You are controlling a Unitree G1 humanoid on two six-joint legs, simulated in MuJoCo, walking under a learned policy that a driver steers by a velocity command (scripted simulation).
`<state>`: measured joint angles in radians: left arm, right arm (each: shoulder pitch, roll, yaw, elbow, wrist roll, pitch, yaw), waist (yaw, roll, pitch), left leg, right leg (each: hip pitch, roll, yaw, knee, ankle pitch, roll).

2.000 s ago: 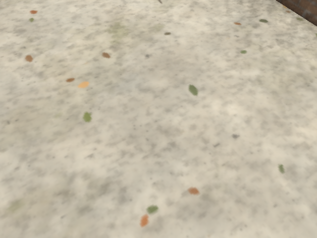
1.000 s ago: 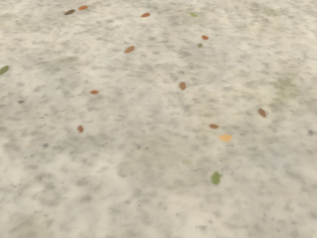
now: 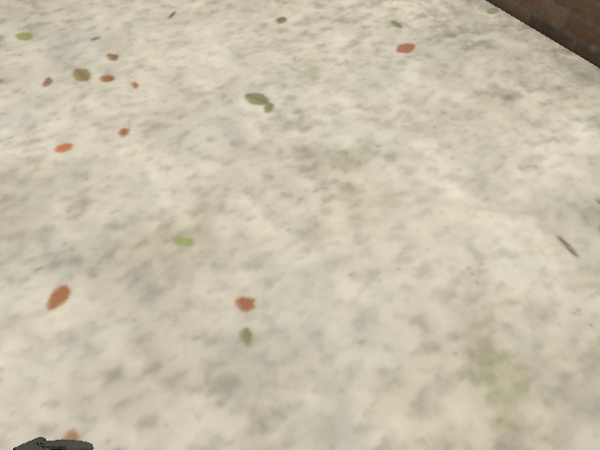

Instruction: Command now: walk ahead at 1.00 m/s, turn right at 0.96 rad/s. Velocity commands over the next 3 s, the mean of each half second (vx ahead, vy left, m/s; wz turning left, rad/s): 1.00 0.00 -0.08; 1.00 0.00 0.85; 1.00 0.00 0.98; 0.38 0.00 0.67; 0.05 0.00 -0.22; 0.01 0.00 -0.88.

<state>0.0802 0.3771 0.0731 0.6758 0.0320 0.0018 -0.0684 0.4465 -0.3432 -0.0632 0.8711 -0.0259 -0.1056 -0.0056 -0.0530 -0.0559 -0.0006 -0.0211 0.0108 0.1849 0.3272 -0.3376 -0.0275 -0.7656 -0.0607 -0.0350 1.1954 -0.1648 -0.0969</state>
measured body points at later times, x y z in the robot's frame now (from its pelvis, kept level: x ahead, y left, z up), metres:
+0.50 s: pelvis +0.46 -0.03 -0.01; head +0.48 -0.02 +0.44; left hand +0.45 +0.25 -0.14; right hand +0.59 -0.29 -0.12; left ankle +0.67 +0.10 -0.66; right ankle +0.31 -0.07 -0.74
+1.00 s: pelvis +0.93 +0.03 +0.00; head +0.96 +0.05 +0.44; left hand +1.11 +0.32 -0.05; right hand +1.01 -0.26 -0.12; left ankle +0.75 +0.02 -0.73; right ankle +1.20 -0.05 -0.69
